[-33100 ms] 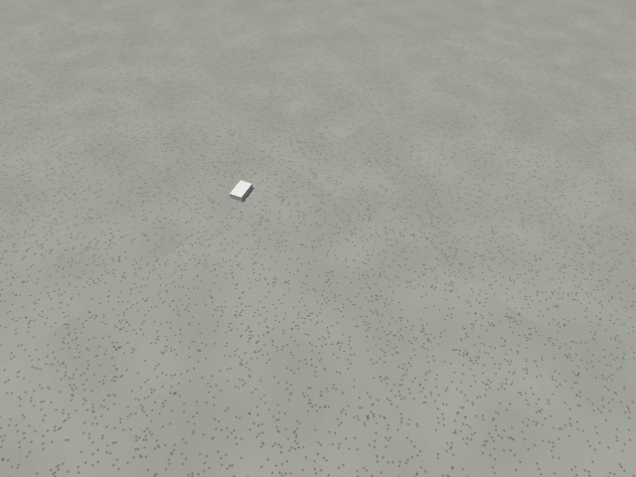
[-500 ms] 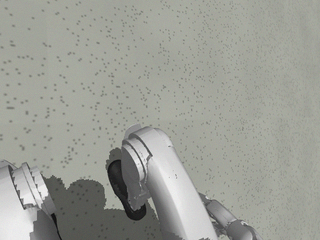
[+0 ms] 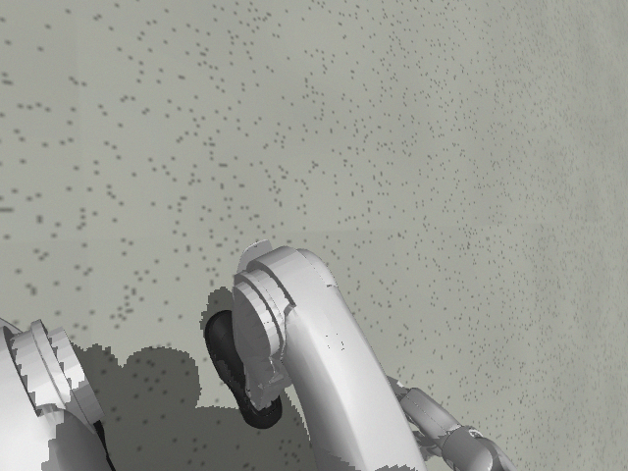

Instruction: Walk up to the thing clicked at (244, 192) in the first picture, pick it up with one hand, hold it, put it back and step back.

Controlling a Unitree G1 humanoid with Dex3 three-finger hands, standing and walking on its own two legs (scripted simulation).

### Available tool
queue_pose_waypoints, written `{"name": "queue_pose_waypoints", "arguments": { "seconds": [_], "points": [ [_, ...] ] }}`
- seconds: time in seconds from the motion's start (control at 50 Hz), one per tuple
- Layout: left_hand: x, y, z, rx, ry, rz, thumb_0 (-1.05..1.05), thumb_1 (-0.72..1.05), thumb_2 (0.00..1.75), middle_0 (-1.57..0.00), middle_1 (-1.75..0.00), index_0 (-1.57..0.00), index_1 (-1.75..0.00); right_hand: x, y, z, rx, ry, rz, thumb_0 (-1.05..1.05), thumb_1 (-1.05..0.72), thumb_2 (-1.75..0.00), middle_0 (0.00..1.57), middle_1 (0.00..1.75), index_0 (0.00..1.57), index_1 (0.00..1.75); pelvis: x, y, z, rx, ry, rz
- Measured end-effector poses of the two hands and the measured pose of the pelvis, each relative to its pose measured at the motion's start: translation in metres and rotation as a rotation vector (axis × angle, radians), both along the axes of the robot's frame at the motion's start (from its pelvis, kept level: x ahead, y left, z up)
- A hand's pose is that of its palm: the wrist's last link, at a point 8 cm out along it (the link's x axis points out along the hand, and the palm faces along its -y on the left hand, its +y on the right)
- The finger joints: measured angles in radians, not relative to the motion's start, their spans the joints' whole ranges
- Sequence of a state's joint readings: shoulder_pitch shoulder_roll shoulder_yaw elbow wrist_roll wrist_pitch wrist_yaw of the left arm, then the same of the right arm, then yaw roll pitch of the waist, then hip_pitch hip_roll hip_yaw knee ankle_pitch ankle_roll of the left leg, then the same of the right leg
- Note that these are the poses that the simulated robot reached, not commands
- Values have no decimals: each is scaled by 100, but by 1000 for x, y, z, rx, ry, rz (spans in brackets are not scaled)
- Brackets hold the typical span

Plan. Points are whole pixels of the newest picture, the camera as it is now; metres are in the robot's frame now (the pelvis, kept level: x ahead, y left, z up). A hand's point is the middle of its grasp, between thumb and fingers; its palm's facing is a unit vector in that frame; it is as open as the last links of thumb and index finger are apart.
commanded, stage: rest palm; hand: left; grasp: from above
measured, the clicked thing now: out of the picture +0.45 +0.39 -0.30
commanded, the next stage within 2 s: close in 0.08 s
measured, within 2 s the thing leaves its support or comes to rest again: neither
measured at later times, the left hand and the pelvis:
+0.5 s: hand out of the picture +0.43 +0.38 -0.25, palm faces -0.42 -0.17 -0.89, open 10.8 cm; pelvis +0.00 +0.00 +0.00, yaw +0 degrees
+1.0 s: hand out of the picture +0.43 +0.38 -0.26, palm faces -0.43 -0.17 -0.89, open 9.0 cm; pelvis +0.00 +0.00 +0.00, yaw +0 degrees
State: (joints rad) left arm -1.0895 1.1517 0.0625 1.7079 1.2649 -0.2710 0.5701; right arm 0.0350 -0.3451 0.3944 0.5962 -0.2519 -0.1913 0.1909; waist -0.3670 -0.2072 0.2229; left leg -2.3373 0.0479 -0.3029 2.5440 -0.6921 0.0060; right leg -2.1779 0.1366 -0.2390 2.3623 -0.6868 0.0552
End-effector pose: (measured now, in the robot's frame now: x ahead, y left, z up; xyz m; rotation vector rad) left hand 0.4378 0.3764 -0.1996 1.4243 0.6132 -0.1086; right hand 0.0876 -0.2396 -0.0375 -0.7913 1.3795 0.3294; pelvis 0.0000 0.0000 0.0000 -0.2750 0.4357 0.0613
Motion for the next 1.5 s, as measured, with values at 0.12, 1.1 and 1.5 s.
{"name": "queue_pose_waypoints", "arguments": {
  "seconds": [0.12,1.1,1.5],
  "points": [
    [0,3,0,0,0,9,0,-17,68,-34,-77,-36,-75,1,1,1,-1,-5,5,0,-90,-90,20,30,20,30,-1,1,1,-3,0,-1],
    [-1,5,2,-2,-4,1,0,28,23,-71,-43,-75,-38,1,1,3,-17,-1,15,0,-89,-89,20,30,20,30,-2,1,1,-6,-3,-2],
    [2,5,4,3,-4,5,0,32,7,-82,-26,-85,-22,-2,2,3,-16,0,10,0,-89,-89,20,30,20,30,-3,2,2,-7,-4,-3]
  ]
}}
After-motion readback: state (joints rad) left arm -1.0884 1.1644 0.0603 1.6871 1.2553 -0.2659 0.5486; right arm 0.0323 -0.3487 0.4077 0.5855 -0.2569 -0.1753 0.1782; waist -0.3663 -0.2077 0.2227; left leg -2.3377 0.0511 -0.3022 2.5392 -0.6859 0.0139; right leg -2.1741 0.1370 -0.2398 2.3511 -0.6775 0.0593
